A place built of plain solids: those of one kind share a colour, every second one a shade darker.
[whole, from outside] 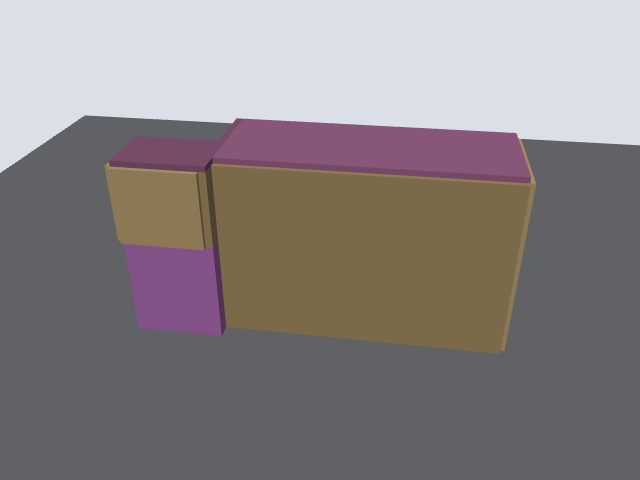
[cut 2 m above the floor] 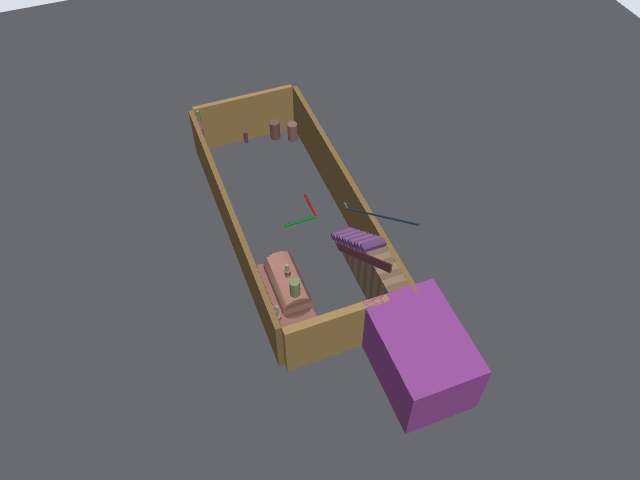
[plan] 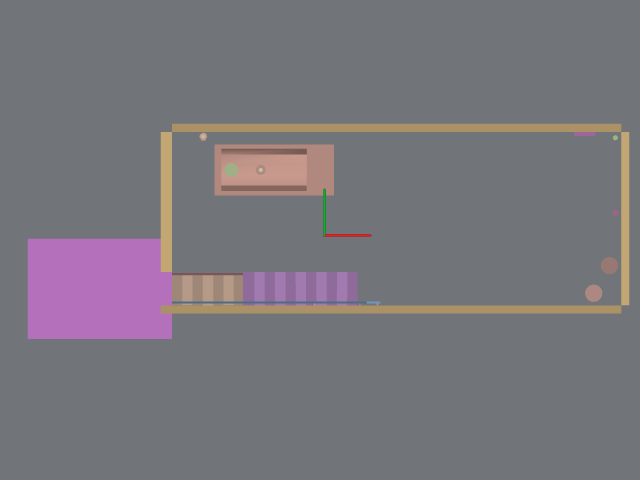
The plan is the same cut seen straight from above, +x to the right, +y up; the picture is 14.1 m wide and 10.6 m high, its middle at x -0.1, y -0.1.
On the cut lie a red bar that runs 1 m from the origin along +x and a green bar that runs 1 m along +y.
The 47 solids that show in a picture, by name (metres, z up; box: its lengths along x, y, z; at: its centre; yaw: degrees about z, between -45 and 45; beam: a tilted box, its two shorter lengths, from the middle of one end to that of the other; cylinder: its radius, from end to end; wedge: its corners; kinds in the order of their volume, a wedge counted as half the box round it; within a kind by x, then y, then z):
{
 "wall_1": {"box": [0.18, 2.21, 2.75], "at": [-6.64, -1.18, 5.1]},
 "wall_2": {"box": [2.93, 0.18, 2.75], "at": [-5.09, -2.38, 5.1]},
 "wall_3": {"box": [0.25, 0.74, 2.75], "at": [-3.49, -1.92, 5.1]},
 "wall_4": {"box": [0.25, 3.1, 6.53], "at": [-3.49, 0.74, 3.22]},
 "wall_5": {"box": [10.17, 0.18, 6.53], "at": [1.47, -1.63, 3.22]},
 "wall_6": {"box": [9.92, 0.18, 6.53], "at": [1.59, 2.38, 3.22]},
 "wall_7": {"box": [0.18, 3.83, 6.53], "at": [6.64, 0.37, 3.22]},
 "floor_1": {"box": [3.18, 2.21, 4.03], "at": [-4.96, -1.18, 1.71]},
 "roof_1": {"box": [2.93, 2.21, 0.2], "at": [-5.09, -1.18, 6.58]},
 "roof_2": {"box": [0.25, 4.57, 0.2], "at": [-3.49, 0.0, 6.58]},
 "roof_3": {"box": [9.92, 3.83, 0.2], "at": [1.59, 0.37, 6.58]},
 "under_1": {"box": [0.23, 0.67, 3.38], "at": [-3.25, -1.21, 1.64]},
 "under_2": {"box": [0.23, 0.67, 3.18], "at": [-3.03, -1.21, 1.54]},
 "under_3": {"box": [0.23, 0.67, 2.98], "at": [-2.8, -1.21, 1.44]},
 "under_4": {"box": [0.23, 0.67, 2.79], "at": [-2.57, -1.21, 1.34]},
 "under_5": {"box": [0.23, 0.67, 2.59], "at": [-2.35, -1.21, 1.24]},
 "under_6": {"box": [0.23, 0.67, 2.39], "at": [-2.12, -1.21, 1.14]},
 "under_7": {"box": [0.23, 0.67, 2.19], "at": [-1.89, -1.21, 1.05]},
 "under_8": {"box": [0.23, 0.67, 1.99], "at": [-1.66, -1.21, 0.95]},
 "under_9": {"box": [0.23, 0.67, 1.8], "at": [-1.43, -1.21, 0.85]},
 "under_10": {"box": [0.23, 0.67, 1.6], "at": [-1.21, -1.21, 0.75]},
 "under_11": {"box": [0.23, 0.67, 1.4], "at": [-0.98, -1.21, 0.65]},
 "plant_1": {"wedge": [[-2.28, 0.98, 0.83], [-2.28, 1.1, 0.61], [-2.28, 1.79, 0.61], [-2.28, 1.91, 0.83], [-0.39, 0.98, 0.83], [-0.39, 1.1, 0.61], [-0.39, 1.79, 0.61], [-0.39, 1.91, 0.83]]},
 "plant_2": {"wedge": [[-2.28, 0.98, 1.08], [-2.28, 1.1, 1.29], [-2.28, 1.79, 1.29], [-2.28, 1.91, 1.08], [-0.39, 0.98, 1.08], [-0.39, 1.1, 1.29], [-0.39, 1.79, 1.29], [-0.39, 1.91, 1.08]]},
 "plant_3": {"wedge": [[-2.28, 1.1, 1.29], [-2.28, 1.32, 1.42], [-2.28, 1.57, 1.42], [-2.28, 1.79, 1.29], [-0.39, 1.1, 1.29], [-0.39, 1.32, 1.42], [-0.39, 1.57, 1.42], [-0.39, 1.79, 1.29]]},
 "plant_4": {"cylinder": 0.11, "from": [-1.41, 1.45, 1.73], "to": [-1.41, 1.45, 1.75]},
 "plant_5": {"box": [1.89, 0.93, 0.25], "at": [-1.34, 1.45, 0.95]},
 "plant_6": {"box": [2.64, 1.13, 0.35], "at": [-1.11, 1.45, 0.12]},
 "plant_7": {"box": [0.42, 0.38, 0.36], "at": [-0.18, 1.45, 0.63]},
 "pipe_1": {"cylinder": 0.15, "from": [-2.06, 1.45, 1.29], "to": [-2.06, 1.45, 6.48]},
 "guard_rail_1": {"wedge": [[-3.37, -1.5, 4.61], [-3.37, -1.5, 4.66], [-3.37, -1.46, 4.61], [-3.37, -1.46, 4.66], [0.93, -1.5, 0.88], [0.93, -1.5, 0.93], [0.93, -1.46, 0.88], [0.93, -1.46, 0.93]]},
 "string_1": {"wedge": [[-3.37, -0.88, 2.95], [-3.37, -0.88, 3.29], [-3.37, -0.83, 2.95], [-3.37, -0.83, 3.29], [0.09, -0.88, -0.05], [0.09, -0.88, 0.29], [0.09, -0.83, -0.05], [0.09, -0.83, 0.29]]},
 "tread_1": {"wedge": [[-1.8, -1.54, 1.94], [-1.8, -1.54, 2.15], [-1.8, -0.81, 1.94], [-1.8, -0.81, 2.15], [-1.55, -1.54, 1.94], [-1.55, -1.54, 2.15], [-1.55, -0.81, 1.94], [-1.55, -0.81, 2.15]]},
 "tread_2": {"wedge": [[-1.58, -1.54, 1.74], [-1.58, -1.54, 1.95], [-1.57, -0.81, 1.74], [-1.57, -0.81, 1.95], [-1.32, -1.54, 1.74], [-1.32, -1.54, 1.95], [-1.32, -0.81, 1.74], [-1.32, -0.81, 1.95]]},
 "tread_3": {"wedge": [[-1.35, -1.54, 1.54], [-1.35, -1.54, 1.75], [-1.35, -0.81, 1.54], [-1.35, -0.81, 1.75], [-1.09, -1.54, 1.54], [-1.09, -1.54, 1.75], [-1.09, -0.81, 1.54], [-1.09, -0.81, 1.75]]},
 "tread_4": {"wedge": [[-1.12, -1.54, 1.35], [-1.12, -1.54, 1.55], [-1.12, -0.81, 1.35], [-1.12, -0.81, 1.55], [-0.86, -1.54, 1.35], [-0.86, -1.54, 1.56], [-0.86, -0.81, 1.35], [-0.86, -0.81, 1.56]]},
 "tread_5": {"wedge": [[-0.89, -1.54, 1.15], [-0.89, -1.54, 1.36], [-0.89, -0.81, 1.15], [-0.89, -0.81, 1.36], [-0.64, -1.54, 1.15], [-0.64, -1.54, 1.36], [-0.64, -0.81, 1.15], [-0.64, -0.81, 1.36]]},
 "tread_6": {"wedge": [[-0.67, -1.54, 0.95], [-0.67, -1.54, 1.16], [-0.67, -0.81, 0.95], [-0.67, -0.81, 1.16], [-0.41, -1.54, 0.95], [-0.41, -1.54, 1.16], [-0.41, -0.81, 0.95], [-0.41, -0.81, 1.16]]},
 "tread_7": {"wedge": [[-0.44, -1.54, 0.76], [-0.44, -1.54, 0.96], [-0.44, -0.81, 0.76], [-0.44, -0.81, 0.96], [-0.18, -1.54, 0.76], [-0.18, -1.54, 0.97], [-0.18, -0.81, 0.76], [-0.18, -0.81, 0.97]]},
 "tread_8": {"wedge": [[-0.21, -1.54, 0.56], [-0.21, -1.54, 0.77], [-0.21, -0.81, 0.56], [-0.21, -0.81, 0.77], [0.05, -1.54, 0.56], [0.05, -1.54, 0.77], [0.05, -0.81, 0.56], [0.05, -0.81, 0.77]]},
 "tread_9": {"wedge": [[0.02, -1.54, 0.36], [0.02, -1.54, 0.57], [0.02, -0.81, 0.36], [0.02, -0.81, 0.57], [0.27, -1.54, 0.36], [0.27, -1.54, 0.57], [0.27, -0.81, 0.36], [0.27, -0.81, 0.57]]},
 "tread_10": {"wedge": [[0.24, -1.54, 0.16], [0.24, -1.54, 0.37], [0.25, -0.81, 0.16], [0.25, -0.81, 0.37], [0.5, -1.54, 0.16], [0.5, -1.54, 0.38], [0.5, -0.81, 0.16], [0.5, -0.81, 0.37]]},
 "tread_11": {"wedge": [[0.47, -1.54, -0.05], [0.47, -1.54, 0.17], [0.47, -0.81, -0.05], [0.47, -0.81, 0.18], [0.73, -1.54, -0.05], [0.73, -1.54, 0.18], [0.73, -0.81, -0.05], [0.73, -0.81, 0.18]]},
 "bin_1": {"cylinder": 0.19, "from": [5.94, -1.27, 0.0], "to": [5.94, -1.27, 0.75]},
 "bin_2": {"cylinder": 0.19, "from": [6.29, -0.66, 0.0], "to": [6.29, -0.66, 0.75]},
 "cabinet_1": {"box": [0.48, 0.09, 0.85], "at": [5.74, 2.24, 1.46]},
 "extinguisher_1": {"cylinder": 0.07, "from": [6.42, 0.5, 0.0], "to": [6.42, 0.5, 0.52]}
}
